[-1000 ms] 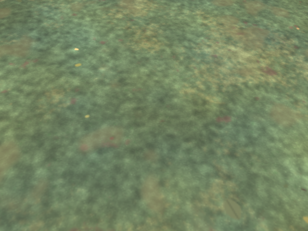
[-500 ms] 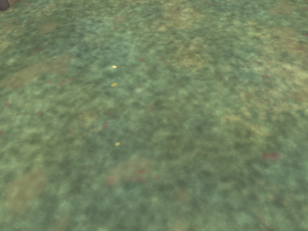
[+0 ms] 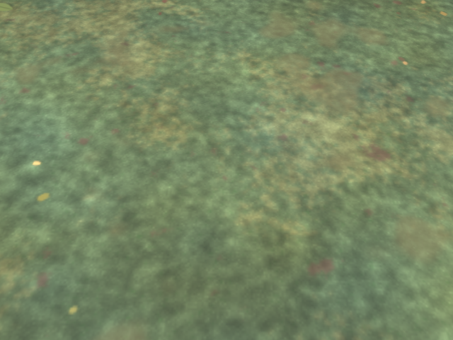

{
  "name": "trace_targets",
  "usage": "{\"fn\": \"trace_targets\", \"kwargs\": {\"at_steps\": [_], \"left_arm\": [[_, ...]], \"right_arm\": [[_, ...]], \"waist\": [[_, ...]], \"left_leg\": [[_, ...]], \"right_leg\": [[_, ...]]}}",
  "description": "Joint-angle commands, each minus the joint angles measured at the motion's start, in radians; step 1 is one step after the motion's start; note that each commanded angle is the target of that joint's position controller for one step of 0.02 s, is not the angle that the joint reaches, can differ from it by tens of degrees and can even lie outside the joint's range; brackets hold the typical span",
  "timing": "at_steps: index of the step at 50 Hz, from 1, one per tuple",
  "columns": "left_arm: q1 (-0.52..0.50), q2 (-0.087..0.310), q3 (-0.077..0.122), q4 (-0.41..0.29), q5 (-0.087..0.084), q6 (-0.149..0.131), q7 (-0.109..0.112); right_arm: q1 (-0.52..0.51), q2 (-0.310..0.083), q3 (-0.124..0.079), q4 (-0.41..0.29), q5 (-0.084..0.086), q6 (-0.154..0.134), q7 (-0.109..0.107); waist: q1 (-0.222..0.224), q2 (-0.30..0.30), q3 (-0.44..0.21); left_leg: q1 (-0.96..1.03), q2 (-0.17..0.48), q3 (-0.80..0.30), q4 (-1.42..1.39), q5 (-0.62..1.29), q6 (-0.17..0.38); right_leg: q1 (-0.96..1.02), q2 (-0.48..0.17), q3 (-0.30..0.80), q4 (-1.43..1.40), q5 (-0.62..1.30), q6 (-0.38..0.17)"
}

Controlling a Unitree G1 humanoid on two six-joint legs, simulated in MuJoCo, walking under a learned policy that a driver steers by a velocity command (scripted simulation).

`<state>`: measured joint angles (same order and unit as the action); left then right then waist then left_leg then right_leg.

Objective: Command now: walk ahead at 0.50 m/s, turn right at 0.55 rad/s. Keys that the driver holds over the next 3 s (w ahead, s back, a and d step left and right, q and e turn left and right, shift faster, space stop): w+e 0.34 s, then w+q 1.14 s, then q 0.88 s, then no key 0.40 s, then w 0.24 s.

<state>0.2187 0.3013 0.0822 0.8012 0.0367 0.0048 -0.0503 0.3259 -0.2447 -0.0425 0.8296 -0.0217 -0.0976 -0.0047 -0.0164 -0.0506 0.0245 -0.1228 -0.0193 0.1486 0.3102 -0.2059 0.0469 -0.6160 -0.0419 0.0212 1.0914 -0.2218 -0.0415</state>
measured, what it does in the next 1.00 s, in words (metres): walks ahead: right foot, then left foot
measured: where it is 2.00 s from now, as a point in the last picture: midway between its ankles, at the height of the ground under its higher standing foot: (244, 197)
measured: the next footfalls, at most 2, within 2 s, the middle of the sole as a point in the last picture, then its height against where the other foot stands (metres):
right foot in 0.28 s outside the picture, level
left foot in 0.84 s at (242, 300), level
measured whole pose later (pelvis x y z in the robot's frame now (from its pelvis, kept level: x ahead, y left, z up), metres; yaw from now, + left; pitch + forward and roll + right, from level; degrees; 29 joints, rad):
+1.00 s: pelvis +0.55 -0.09 -0.01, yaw +0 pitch +0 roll +1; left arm 0.23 0.24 0.01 0.81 0.04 -0.07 0.00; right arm 0.28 -0.28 -0.07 0.86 0.00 -0.03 0.01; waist 0.00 -0.01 0.05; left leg -0.25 -0.15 0.02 0.43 -0.18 0.14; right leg -0.47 -0.04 0.02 1.21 -0.33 -0.01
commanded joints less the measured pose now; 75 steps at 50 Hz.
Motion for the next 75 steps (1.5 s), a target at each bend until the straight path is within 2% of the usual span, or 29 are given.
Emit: {"fn": "trace_targets", "kwargs": {"at_steps": [1, 9, 11, 13, 14, 15, 16, 18, 21, 29, 35, 38, 40, 41, 42, 43, 44, 46, 48, 52, 61, 64, 66, 67, 68, 69, 70, 71, 75], "left_arm": [[-0.046, 0.003, -0.008, -0.077, 0.001, -0.001, -0.016], [-0.258, -0.003, -0.031, -0.167, 0.007, -0.009, -0.035], [-0.213, 0.014, -0.023, -0.162, 0.011, -0.009, -0.024], [0.010, 0.052, 0.002, -0.099, 0.017, -0.024, -0.006], [0.179, 0.124, 0.030, -0.050, 0.027, -0.029, 0.012], [0.145, 0.248, 0.056, -0.069, 0.013, -0.026, 0.026], [0.207, 0.240, 0.059, -0.085, -0.014, -0.012, 0.034], [0.103, 0.131, 0.029, -0.054, -0.024, -0.016, 0.048], [0.033, 0.037, -0.009, -0.045, -0.025, -0.054, 0.046], [0.156, 0.060, -0.014, 0.040, -0.022, -0.096, 0.043], [0.216, 0.040, -0.034, 0.093, -0.017, -0.101, 0.068], [0.216, 0.075, -0.035, 0.114, -0.010, -0.095, 0.085], [0.193, 0.111, -0.027, 0.115, -0.003, -0.083, 0.097], [0.177, 0.126, -0.023, 0.108, -0.001, -0.076, 0.098], [0.127, 0.131, -0.024, 0.080, -0.010, -0.078, 0.094], [0.179, 0.025, -0.045, 0.023, -0.024, -0.090, 0.071], [0.119, 0.073, -0.035, 0.000, -0.012, -0.099, 0.064], [0.047, 0.074, -0.042, -0.034, -0.017, -0.121, 0.052], [0.061, 0.062, -0.043, -0.033, 0.005, -0.092, 0.051], [0.033, 0.028, -0.054, -0.064, 0.016, -0.043, 0.039], [-0.277, 0.037, -0.067, -0.179, -0.005, -0.057, 0.031], [-0.208, 0.074, -0.058, -0.173, -0.010, -0.071, 0.035], [0.009, 0.123, -0.035, -0.111, -0.007, -0.089, 0.053], [0.160, 0.192, -0.016, -0.100, 0.014, -0.098, 0.071], [0.182, 0.278, 0.005, -0.108, 0.030, -0.084, 0.079], [0.134, 0.225, 0.004, -0.106, 0.012, -0.069, 0.074], [0.072, 0.129, -0.016, -0.122, 0.004, -0.066, 0.070], [0.033, 0.078, -0.028, -0.118, 0.001, -0.068, 0.065], [0.065, 0.062, -0.031, -0.075, -0.013, -0.098, 0.059]], "right_arm": [[0.008, -0.094, -0.021, -0.038, 0.002, -0.018, 0.000], [0.095, -0.148, -0.036, 0.021, 0.000, 0.007, -0.012], [0.103, -0.180, -0.042, 0.034, -0.001, 0.022, -0.019], [0.097, -0.204, -0.045, 0.033, 0.003, 0.041, -0.021], [0.093, -0.185, -0.039, 0.007, -0.001, 0.043, -0.019], [0.127, -0.052, -0.011, -0.072, 0.001, 0.036, 0.005], [-0.006, -0.146, -0.028, -0.103, -0.005, 0.025, 0.008], [-0.042, -0.122, -0.016, -0.101, 0.013, 0.006, 0.011], [0.058, -0.095, -0.010, -0.037, -0.019, 0.052, 0.019], [-0.141, -0.076, -0.014, -0.068, 0.005, 0.075, 0.041], [-0.294, -0.045, 0.008, -0.112, -0.006, 0.065, 0.054], [-0.267, -0.054, 0.007, -0.116, -0.006, 0.064, 0.052], [-0.123, -0.087, -0.007, -0.078, -0.010, 0.063, 0.044], [0.008, -0.119, -0.022, -0.039, -0.015, 0.056, 0.039], [0.160, -0.168, -0.045, -0.001, -0.030, 0.051, 0.029], [0.178, -0.290, -0.081, -0.004, -0.031, 0.060, 0.014], [0.144, -0.274, -0.082, -0.005, 0.017, 0.067, 0.021], [0.030, -0.183, -0.062, -0.015, 0.022, 0.072, 0.016], [-0.028, -0.127, -0.044, -0.018, 0.020, 0.063, 0.010], [0.001, -0.177, -0.054, -0.011, 0.022, 0.036, 0.013], [0.146, -0.196, -0.067, -0.002, 0.009, 0.051, 0.003], [0.086, -0.219, -0.073, -0.030, 0.002, 0.049, -0.007], [0.033, -0.225, -0.072, -0.043, 0.009, 0.038, 0.003], [0.038, -0.163, -0.053, -0.067, 0.023, 0.028, 0.013], [0.136, -0.073, -0.034, -0.101, 0.048, 0.029, 0.012], [0.150, -0.154, -0.039, -0.081, 0.012, 0.043, 0.004], [0.089, -0.173, -0.045, -0.069, 0.000, 0.052, 0.008], [0.040, -0.158, -0.042, -0.075, -0.002, 0.056, 0.018], [0.008, -0.120, -0.036, -0.090, -0.015, 0.092, 0.048]], "waist": [[0.013, 0.122, 0.023], [-0.033, 0.129, 0.065], [-0.005, 0.153, 0.020], [0.096, 0.131, -0.115], [0.165, 0.051, -0.222], [0.079, -0.192, -0.296], [0.161, -0.049, -0.337], [0.076, 0.047, -0.096], [-0.014, 0.042, -0.064], [0.042, 0.008, 0.046], [0.083, 0.010, 0.087], [0.052, -0.022, 0.042], [-0.018, -0.057, -0.040], [-0.075, -0.056, -0.105], [-0.166, -0.004, -0.180], [-0.098, 0.239, -0.263], [-0.100, 0.167, -0.309], [-0.038, 0.032, -0.064], [0.033, 0.004, 0.014], [0.047, 0.066, 0.000], [-0.082, 0.121, 0.001], [-0.027, 0.138, -0.011], [0.085, 0.092, -0.106], [0.142, -0.011, -0.240], [0.090, -0.232, -0.336], [0.055, -0.163, -0.284], [0.050, -0.032, -0.149], [0.042, 0.018, -0.069], [0.012, -0.061, -0.017]], "left_leg": [[0.057, 0.273, -0.133, -0.162, 0.288, 0.109], [0.171, 0.289, 0.036, -0.089, 0.494, 0.069], [0.217, 0.293, 0.076, 0.058, 0.817, 0.055], [0.162, 0.280, 0.107, 0.401, 0.877, 0.038], [-0.047, 0.255, 0.110, 0.691, 0.579, 0.008], [-0.518, 0.070, 0.061, 1.035, -0.346, -0.057], [-0.631, 0.024, -0.149, 1.128, -0.324, -0.060], [-0.620, 0.127, -0.163, 0.985, -0.118, -0.040], [-0.407, 0.158, -0.155, 0.853, -0.094, -0.049], [-0.575, 0.105, -0.182, 0.615, 0.167, -0.029], [-0.567, 0.055, -0.082, 0.369, 0.232, 0.008], [-0.451, -0.018, -0.008, 0.301, 0.111, 0.058], [-0.306, -0.073, 0.009, 0.284, 0.007, 0.106], [-0.153, -0.087, -0.021, 0.233, -0.002, 0.138], [0.086, -0.006, -0.147, 0.161, 0.007, 0.198], [0.405, 0.296, -0.623, 0.163, 0.076, 0.355], [0.448, 0.358, -0.905, 0.039, 0.120, 0.430], [0.181, 0.300, -0.655, -0.035, 0.142, 0.346], [-0.014, 0.202, -0.514, -0.073, 0.274, 0.279], [-0.109, 0.119, -0.415, -0.103, 0.366, 0.253], [0.085, 0.109, -0.482, -0.008, 0.436, 0.176], [0.067, 0.132, -0.532, 0.062, 0.469, 0.135], [-0.013, 0.064, -0.498, 0.291, 0.546, 0.090], [-0.118, -0.001, -0.423, 0.548, 0.355, 0.063], [-0.418, -0.154, -0.291, 0.807, -0.311, 0.031], [-0.525, -0.072, -0.276, 0.924, -0.329, 0.039], [-0.534, -0.022, -0.270, 0.942, -0.232, 0.036], [-0.516, 0.009, -0.254, 0.903, -0.165, 0.027], [-0.469, 0.048, -0.217, 0.851, -0.107, -0.004]], "right_leg": [[-0.122, -0.034, 0.011, -0.062, 0.101, 0.016], [0.010, 0.008, -0.136, -0.437, 0.104, -0.054], [0.113, 0.074, -0.178, -0.468, -0.006, -0.096], [0.392, 0.149, -0.175, -0.561, -0.020, -0.151], [0.660, 0.035, 0.005, -0.606, -0.104, -0.198], [0.971, -0.279, 0.541, -0.662, -0.116, -0.334], [0.971, -0.310, 0.737, -0.790, -0.081, -0.364], [0.717, -0.244, 0.418, -0.811, 0.173, -0.289], [0.504, -0.143, 0.206, -0.864, 0.421, -0.215], [0.564, -0.104, 0.005, -0.961, 0.466, -0.099], [0.700, -0.137, -0.093, -0.954, 0.626, -0.068], [0.776, -0.156, -0.139, -0.812, 1.018, -0.045], [0.792, -0.174, -0.157, -0.588, 1.234, -0.036], [0.734, -0.175, -0.164, -0.404, 1.164, -0.038], [0.549, -0.143, -0.189, -0.129, 0.892, -0.034], [0.119, 0.049, -0.192, 0.276, 0.000, 0.013], [-0.066, 0.119, 0.014, 0.425, -0.276, 0.010], [-0.102, 0.003, 0.048, 0.279, -0.117, 0.007], [0.003, -0.037, 0.037, 0.144, -0.107, 0.037], [0.046, -0.046, -0.013, -0.037, -0.036, 0.088], [-0.016, 0.011, -0.018, -0.436, 0.177, 0.091], [0.153, 0.039, 0.008, -0.549, 0.103, 0.055], [0.468, 0.054, 0.006, -0.642, 0.082, 0.012], [0.695, -0.135, 0.191, -0.681, -0.099, -0.037], [0.911, -0.399, 0.628, -0.779, -0.208, -0.140], [0.833, -0.406, 0.757, -0.809, -0.323, -0.175], [0.703, -0.361, 0.602, -0.822, -0.329, -0.155], [0.600, -0.304, 0.447, -0.844, -0.204, -0.133], [0.493, -0.222, 0.156, -0.880, 0.239, -0.105]]}}
Over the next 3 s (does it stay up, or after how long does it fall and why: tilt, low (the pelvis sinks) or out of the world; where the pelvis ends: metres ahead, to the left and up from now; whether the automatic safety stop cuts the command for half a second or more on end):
stays up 1.00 -0.07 0.00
